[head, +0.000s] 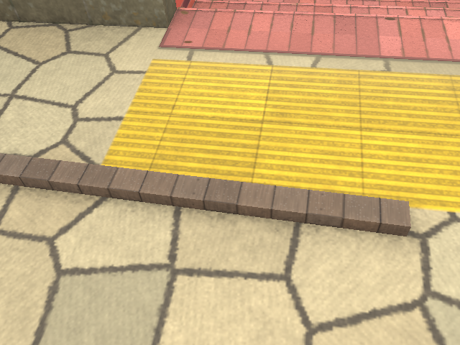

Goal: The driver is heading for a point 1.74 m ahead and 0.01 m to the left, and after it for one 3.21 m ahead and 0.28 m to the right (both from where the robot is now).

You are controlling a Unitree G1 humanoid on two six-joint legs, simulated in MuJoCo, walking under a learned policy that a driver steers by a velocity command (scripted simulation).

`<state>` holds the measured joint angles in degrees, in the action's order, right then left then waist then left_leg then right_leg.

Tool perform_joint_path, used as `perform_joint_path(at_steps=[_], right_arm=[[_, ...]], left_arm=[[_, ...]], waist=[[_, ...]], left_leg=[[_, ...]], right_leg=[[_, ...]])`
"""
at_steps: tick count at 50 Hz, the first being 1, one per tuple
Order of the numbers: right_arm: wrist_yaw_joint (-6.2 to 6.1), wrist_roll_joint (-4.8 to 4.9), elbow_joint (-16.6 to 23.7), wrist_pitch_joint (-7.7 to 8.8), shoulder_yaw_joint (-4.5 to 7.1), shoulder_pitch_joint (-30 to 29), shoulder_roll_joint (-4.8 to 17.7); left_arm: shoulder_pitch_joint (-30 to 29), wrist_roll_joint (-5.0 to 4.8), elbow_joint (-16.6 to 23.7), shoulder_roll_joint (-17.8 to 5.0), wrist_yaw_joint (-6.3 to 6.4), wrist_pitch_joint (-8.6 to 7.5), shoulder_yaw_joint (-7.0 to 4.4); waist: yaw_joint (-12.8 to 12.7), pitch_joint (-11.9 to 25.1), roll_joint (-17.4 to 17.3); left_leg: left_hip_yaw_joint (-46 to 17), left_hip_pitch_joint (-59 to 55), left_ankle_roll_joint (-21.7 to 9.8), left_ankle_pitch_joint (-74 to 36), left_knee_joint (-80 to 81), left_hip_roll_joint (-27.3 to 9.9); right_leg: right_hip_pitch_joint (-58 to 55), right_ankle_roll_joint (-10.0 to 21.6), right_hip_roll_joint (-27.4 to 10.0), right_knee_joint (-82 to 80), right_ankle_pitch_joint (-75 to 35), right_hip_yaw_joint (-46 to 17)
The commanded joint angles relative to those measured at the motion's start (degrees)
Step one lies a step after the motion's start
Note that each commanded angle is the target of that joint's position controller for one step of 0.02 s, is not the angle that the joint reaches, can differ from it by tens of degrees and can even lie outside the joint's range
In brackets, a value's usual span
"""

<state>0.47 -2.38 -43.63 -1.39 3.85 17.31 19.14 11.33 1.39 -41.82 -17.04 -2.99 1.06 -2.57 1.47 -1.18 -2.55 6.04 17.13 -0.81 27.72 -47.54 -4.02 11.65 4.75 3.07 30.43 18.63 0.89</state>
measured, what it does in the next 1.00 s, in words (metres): walks ahead, turning right: left foot, then right foot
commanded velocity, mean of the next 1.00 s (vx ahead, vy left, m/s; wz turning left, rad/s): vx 0.35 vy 0.00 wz -0.33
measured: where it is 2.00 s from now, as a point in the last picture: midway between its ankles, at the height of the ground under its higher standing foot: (288, 255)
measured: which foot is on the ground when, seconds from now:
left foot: up 0.00-0.38, down 0.40-0.86, up 0.88-1.00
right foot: down 0.00-0.40, up 0.42-0.82, down 0.84-1.00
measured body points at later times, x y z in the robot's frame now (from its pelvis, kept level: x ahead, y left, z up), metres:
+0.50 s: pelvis +0.26 -0.01 -0.01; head +0.29 -0.01 +0.44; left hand +0.33 +0.26 -0.14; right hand +0.35 -0.31 -0.10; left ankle +0.35 +0.06 -0.73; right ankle +0.05 -0.07 -0.65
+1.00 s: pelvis +0.44 -0.09 +0.00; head +0.47 -0.12 +0.45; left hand +0.63 +0.10 -0.13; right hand +0.39 -0.33 -0.15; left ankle +0.40 +0.05 -0.68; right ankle +0.50 -0.18 -0.73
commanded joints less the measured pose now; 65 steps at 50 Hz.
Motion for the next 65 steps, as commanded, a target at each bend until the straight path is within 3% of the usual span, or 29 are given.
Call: perform_joint_path(at_steps=[1, 4, 6, 11, 15, 17, 19, 20, 21, 22, 23, 24, 25, 27, 31, 35, 39, 42, 43, 44, 45, 46, 47, 48, 50, 52, 61, 64, 65], right_arm=[[1.69, 0.73, 8.3, 2.78, 0.82, -9.5, 6.0], [2.18, -0.81, 4.9, 2.95, 0.76, -5.3, 5.8], [2.14, -0.65, 5.3, 2.43, 0.45, -6.4, 4.6], [2.16, -0.02, 8.9, 2.31, -0.68, -17.1, 2.5], [2.35, 0.74, 11.3, 3.04, -1.34, -22.3, 2.2], [1.72, 0.93, 10.2, 3.39, -1.09, -17.7, 3.2], [0.22, 1.16, 5.6, 3.84, 0.15, -4.5, 5.6], [-0.76, 0.76, 3.5, 4.36, 0.75, 4.2, 7.1], [-1.69, -0.98, 3.1, 4.84, 1.76, 11.3, 11.6], [-1.14, -0.98, 2.2, 4.55, 2.29, 9.5, 14.3], [-0.62, 0.59, 2.5, 4.39, 1.45, 4.0, 9.0], [-0.27, 1.1, 2.9, 4.66, 0.6, -0.3, 4.9], [-0.05, 0.79, 2.5, 4.94, 0.03, -2.0, 2.8], [-0.06, 0.91, 0.5, 5.81, -0.6, -1.1, 1.6], [0.56, 1.78, -3.0, 7.77, -0.89, 2.4, 1.7], [0.63, 1.89, -5.1, 7.11, -1.57, 2.3, 1.1], [0.15, 2.24, -7.5, 6.26, -1.38, 4.8, 2.3], [-0.37, 2.45, -8.8, 5.53, -1.56, 5.7, 1.8], [-0.61, 2.27, -7.9, 5.61, -1.93, 7.8, 0.7], [-0.86, 4.15, -9.2, 4.68, -3.58, 17.0, -5.6], [-1.58, 3.36, -10.8, 2.82, -2.57, 14.5, -1.3], [-1.52, 2.29, -9.9, 2.07, -2.07, 10.1, -0.2], [-1.47, 1.5, -9.7, 1.66, -2.11, 7.1, -1.0], [-1.22, 0.9, -9.6, 1.41, -1.98, 6.2, -0.9], [-0.66, 0.26, -10.9, 1.0, -1.98, 6.6, -1.5], [-0.24, 0.36, -10.9, 1.11, -1.84, 5.1, -1.9], [0.39, 0.93, -10.3, 1.94, -1.68, 2.1, -2.7], [0.14, 0.99, -13.5, 2.2, -1.67, 9.6, -3.7], [-0.18, 0.73, -15.0, 2.56, -1.42, 13.8, -2.8]], left_arm=[[9.2, -0.6, -0.3, -9.9, 1.9, -1.09, -2.24], [7.0, -0.86, -0.1, -8.1, 2.39, -2.78, -1.53], [9.6, -1.37, -1.4, -8.6, 2.19, -3.59, -1.78], [15.6, -0.97, -4.3, -8.5, 2.79, -3.84, -1.95], [17.2, -0.8, -5.8, -9.7, 3.7, -4.14, -2.29], [14.1, -0.79, -5.6, -10.5, 4.0, -4.46, -2.44], [12.3, -0.52, -6.1, -10.9, 3.72, -4.87, -2.41], [12.2, -0.6, -6.4, -10.1, 3.39, -5.21, -2.14], [15.8, -1.44, -5.1, -4.0, 3.11, -5.61, -0.7], [20.9, -1.73, -5.0, -2.5, 2.93, -5.36, -0.41], [17.1, 0.23, -6.1, -6.0, 3.06, -4.97, -0.88], [13.1, 0.3, -6.1, -6.4, 2.51, -4.81, -0.97], [10.7, 0.37, -5.8, -5.6, 2.12, -4.71, -0.73], [9.8, 0.95, -5.8, -4.4, 1.41, -3.89, -0.38], [6.2, 1.2, -5.1, -2.1, 1.07, -3.15, 0.52], [-1.8, 0.51, -3.6, 1.0, 0.69, -3.63, 2.45], [-3.4, 0.33, -4.6, -0.4, 1.51, -3.71, 2.42], [3.4, 1.54, -8.1, -2.7, 2.62, -5.03, 1.57], [7.5, 2.14, -8.9, -5.9, 3.05, -5.74, 0.95], [9.4, 1.34, -9.4, -7.0, 3.49, -4.99, 0.52], [9.1, -1.31, -9.3, -3.9, 3.3, -4.35, 1.08], [5.7, -1.67, -9.1, -3.0, 3.51, -4.02, 1.42], [2.3, -1.15, -8.9, -1.4, 3.92, -3.76, 1.97], [1.9, -0.96, -9.4, -2.6, 4.21, -3.42, 1.47], [1.8, -0.71, -10.1, -3.6, 4.07, -2.99, 0.65], [1.7, -0.6, -10.5, -3.7, 3.77, -3.16, 0.13], [1.7, -0.69, -11.9, -6.0, 3.82, -3.68, -2.04], [-2.1, -0.92, -10.7, -5.6, 3.87, -3.08, -2.29], [-3.7, -0.45, -9.7, -3.3, 3.79, -2.92, -1.77]], waist=[[-4.8, -7.9, 9.6], [-2.1, -4.0, 8.6], [-2.1, -2.5, 7.2], [-5.3, -4.9, 7.7], [-6.2, -4.9, 8.3], [-3.1, -3.5, 8.3], [2.5, 3.2, 7.0], [6.7, 8.1, 5.2], [7.1, 16.3, -4.3], [2.7, 17.7, -15.0], [0.8, 9.1, -6.5], [0.0, 3.1, -1.2], [-0.6, 0.9, 0.4], [-1.9, -0.4, -2.2], [-2.9, -1.8, -2.1], [-1.6, 0.1, -3.9], [-1.0, 1.4, -3.7], [-3.9, 2.6, 0.5], [-4.3, 7.3, 5.6], [-1.8, 17.3, 15.8], [-3.7, 18.1, 10.8], [-2.8, 11.8, 9.0], [-1.8, 7.8, 7.4], [-1.0, 5.2, 8.5], [-0.2, 4.5, 8.7], [-0.1, 3.9, 8.2], [0.5, 1.0, 8.2], [3.8, -1.5, 3.9], [5.0, -2.4, -2.1]], left_leg=[[-6.9, 30.2, -0.2, -5.8, -11.7, -0.7], [-5.6, 24.1, 1.6, -13.6, -10.6, -0.5], [-4.9, 24.1, 2.6, -15.2, -10.3, 0.1], [-3.8, 26.7, 3.7, -19.6, -0.1, 1.5], [-4.3, 20.7, 1.9, -22.8, 9.7, 3.4], [-4.6, 11.1, 0.0, -22.5, 13.9, 4.5], [-3.1, -6.7, -2.5, -19.2, 16.3, 7.5], [-5.6, -19.0, -4.0, -19.1, 18.2, 4.0], [-24.9, -31.9, -7.4, -1.0, 21.5, -10.9], [-51.4, -33.2, -12.7, -0.5, 31.9, -20.7], [-49.2, -24.5, -12.7, 4.5, 33.6, -18.2], [-39.1, -17.0, -12.3, 1.9, 33.7, -15.8], [-32.2, -13.0, -11.3, -4.5, 34.6, -12.9], [-23.8, -8.6, -10.7, -16.2, 36.0, -9.7], [-14.7, -8.7, -12.1, -46.7, 36.1, -9.5], [-4.5, -6.5, -8.9, -61.0, 33.8, -4.0], [-6.6, -10.0, -7.2, -56.9, 29.3, -5.9], [-6.8, -10.1, -4.5, -49.0, 17.5, -3.7], [-4.7, -5.2, -2.8, -33.4, 9.1, -1.2], [-3.6, 0.7, -1.4, 2.3, -4.3, 4.4], [-7.3, 1.6, -1.3, 11.1, -9.0, 5.7], [-8.4, 4.0, -1.1, 10.3, -10.9, 5.1], [-8.8, 4.4, -0.9, 7.3, -9.9, 4.2], [-8.2, 4.7, -0.7, 4.8, -8.9, 3.5], [-6.5, 3.0, -0.6, 0.1, -8.1, 3.0], [-5.5, 3.1, -0.7, -1.8, -6.6, 2.9], [-2.0, -3.7, -4.1, -4.6, 9.7, 3.4], [-0.7, -13.1, -6.6, -6.1, 21.5, 5.4], [-8.1, -15.9, -8.0, 1.1, 28.5, 1.6]], right_leg=[[-13.4, 10.4, -18.3, -22.9, 15.9, -30.8], [-13.6, 8.2, -11.7, -21.2, -10.4, -20.5], [-13.8, 8.6, -10.9, -19.5, -20.6, -18.7], [-12.8, 9.0, -9.9, -19.0, -24.9, -19.4], [-12.8, 7.9, -11.2, -16.9, -32.4, -21.8], [-11.0, 5.6, -11.7, -15.2, -38.0, -21.5], [-9.5, 3.0, -9.1, -1.9, -53.5, -18.5], [-4.0, 2.0, -6.1, 10.5, -48.0, -16.1], [6.5, 0.5, -0.7, 29.2, -25.4, -12.1], [18.0, -0.5, 6.9, 40.7, 11.0, -10.1], [20.8, 0.6, 2.2, 43.7, 6.3, -11.3], [20.2, 0.7, -0.1, 41.9, 1.4, -10.0], [19.5, 0.8, -1.7, 39.3, -0.5, -8.9], [17.4, 0.2, -3.0, 36.4, -0.7, -7.8], [20.2, -1.9, -3.2, 29.9, -2.7, -5.1], [12.5, -3.6, -2.7, 11.7, -13.7, 1.5], [7.5, -2.6, -2.0, 4.0, -17.8, 0.9], [-3.0, -0.2, -2.5, -6.8, -25.1, -0.7], [-12.2, 1.4, -11.8, -3.9, -49.4, -8.6], [-22.5, 11.7, -25.7, -1.7, -67.9, -21.8], [-18.2, 14.3, -25.1, -4.1, -59.5, -24.1], [-12.8, 13.4, -22.6, -7.8, -49.4, -21.6], [-8.3, 11.5, -20.4, -10.7, -41.4, -19.6], [-5.3, 9.8, -18.3, -13.6, -31.9, -17.8], [-1.4, 8.0, -15.4, -18.7, -10.9, -16.4], [0.8, 7.9, -14.6, -22.1, 1.3, -16.6], [8.2, 6.8, -16.9, -25.9, 17.0, -11.5], [15.2, 4.0, -14.3, -18.0, 21.1, -5.7], [19.5, 2.2, -10.8, -6.9, 20.8, -1.0]])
